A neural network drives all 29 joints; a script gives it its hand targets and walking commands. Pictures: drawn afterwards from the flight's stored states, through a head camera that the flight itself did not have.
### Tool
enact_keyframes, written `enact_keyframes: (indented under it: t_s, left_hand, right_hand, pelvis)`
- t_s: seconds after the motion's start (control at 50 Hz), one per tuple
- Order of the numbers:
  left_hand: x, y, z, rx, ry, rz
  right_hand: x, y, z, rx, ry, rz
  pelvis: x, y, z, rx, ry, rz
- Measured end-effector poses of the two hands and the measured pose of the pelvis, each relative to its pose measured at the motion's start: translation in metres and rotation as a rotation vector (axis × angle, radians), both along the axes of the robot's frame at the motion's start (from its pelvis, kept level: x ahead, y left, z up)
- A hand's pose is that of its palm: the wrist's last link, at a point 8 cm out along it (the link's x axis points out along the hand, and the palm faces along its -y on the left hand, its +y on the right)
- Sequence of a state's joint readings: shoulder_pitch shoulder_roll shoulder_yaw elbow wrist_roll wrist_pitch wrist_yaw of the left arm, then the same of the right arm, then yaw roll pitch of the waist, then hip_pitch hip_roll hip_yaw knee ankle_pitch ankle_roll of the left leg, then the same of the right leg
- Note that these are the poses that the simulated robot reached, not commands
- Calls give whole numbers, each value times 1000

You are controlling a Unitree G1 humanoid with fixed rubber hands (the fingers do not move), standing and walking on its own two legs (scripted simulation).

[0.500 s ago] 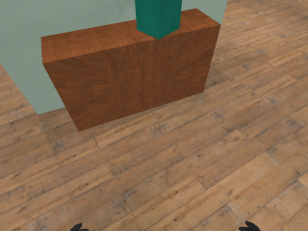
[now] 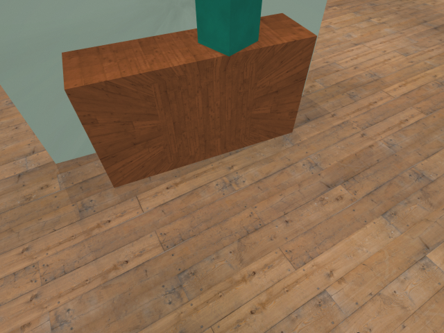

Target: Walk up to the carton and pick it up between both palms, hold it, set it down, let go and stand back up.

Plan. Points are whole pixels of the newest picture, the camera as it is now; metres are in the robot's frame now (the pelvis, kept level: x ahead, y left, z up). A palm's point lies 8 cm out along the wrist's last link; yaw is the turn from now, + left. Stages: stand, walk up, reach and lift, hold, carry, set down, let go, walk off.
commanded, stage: stand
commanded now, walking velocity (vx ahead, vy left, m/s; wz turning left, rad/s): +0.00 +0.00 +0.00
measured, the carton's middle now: (228, 13) +1.36 -0.03 +0.01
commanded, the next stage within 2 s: walk up in 0.06 s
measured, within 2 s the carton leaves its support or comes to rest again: neither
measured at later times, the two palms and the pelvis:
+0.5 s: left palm out of the picture +0.08 +0.27 -0.12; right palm out of the picture +0.05 -0.31 -0.12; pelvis +0.03 -0.02 +0.00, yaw +0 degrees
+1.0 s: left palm (90, 278) +0.27 +0.30 -0.13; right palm (376, 297) +0.21 -0.28 -0.09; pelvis +0.17 +0.02 -0.01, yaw +1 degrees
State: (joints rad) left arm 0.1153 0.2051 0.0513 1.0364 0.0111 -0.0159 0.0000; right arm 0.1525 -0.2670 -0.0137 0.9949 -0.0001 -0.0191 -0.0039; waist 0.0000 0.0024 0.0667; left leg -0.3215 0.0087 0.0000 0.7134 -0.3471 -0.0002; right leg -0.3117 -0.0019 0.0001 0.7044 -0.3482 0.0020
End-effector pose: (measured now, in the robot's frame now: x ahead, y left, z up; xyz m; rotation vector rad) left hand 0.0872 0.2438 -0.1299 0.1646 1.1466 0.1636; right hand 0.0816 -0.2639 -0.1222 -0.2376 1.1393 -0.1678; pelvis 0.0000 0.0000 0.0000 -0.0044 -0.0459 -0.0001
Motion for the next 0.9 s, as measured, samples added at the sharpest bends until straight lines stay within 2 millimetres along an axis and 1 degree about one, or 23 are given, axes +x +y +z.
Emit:
enact_keyframes:
  t_s: [0.26, 0.32, 0.38, 0.44, 0.5, 0.54, 0.6, 0.66, 0.72, 0.78, 0.84, 0.88, 0.9]
  left_hand:
    - [-19, 6, -5, -3, 43, 5]
    - [-20, 11, 0, -15, 32, 28]
    - [-18, 20, 4, 3, 11, 44]
    - [-14, 28, 7, 36, 6, 61]
    - [-11, 29, 13, 75, -7, 75]
    - [-14, 26, 15, 88, -8, 77]
    - [-19, 24, 21, 94, 40, 58]
    - [-17, 25, 25, 90, 79, 54]
    - [-6, 29, 22, 76, 105, 45]
    - [19, 36, 14, 59, 104, 39]
    - [58, 47, -1, 39, 69, 30]
    - [90, 53, -11, 28, 23, 35]
    - [105, 54, -12, 22, -4, 33]
  right_hand:
    - [-20, 3, -2, -6, 41, -11]
    - [-26, 0, 2, -4, 37, -27]
    - [-33, -12, 4, -23, 35, -44]
    - [-39, -30, 4, -41, 48, -74]
    - [-35, -50, 2, -50, 64, -97]
    - [-24, -59, 1, -55, 68, -99]
    - [2, -65, 8, -63, 40, -87]
    - [32, -64, 18, -69, 2, -69]
    - [61, -57, 26, -75, -24, -45]
    - [92, -48, 31, -88, -49, -18]
    - [118, -37, 30, -114, -77, 4]
    - [125, -28, 27, -127, -74, 18]
    - [125, -25, 25, -127, -61, 19]
  pelvis:
    - [-8, 5, 0, -6, -8, 0]
    - [-4, 5, 3, -7, -5, 0]
    - [3, 2, 2, -6, -6, -1]
    - [13, -7, -1, 5, 1, -3]
    - [26, -19, -2, 18, 17, -5]
    - [37, -24, -2, 25, 25, -6]
    - [54, -23, 4, 25, 30, -5]
    - [69, -20, 9, 18, 26, -5]
    - [85, -14, 10, 3, 20, -6]
    - [104, -5, 7, -16, 24, -5]
    - [128, 8, -4, -34, 16, 1]
    - [139, 15, -11, -7, -29, 23]
    - [145, 18, -12, -3, -41, 30]
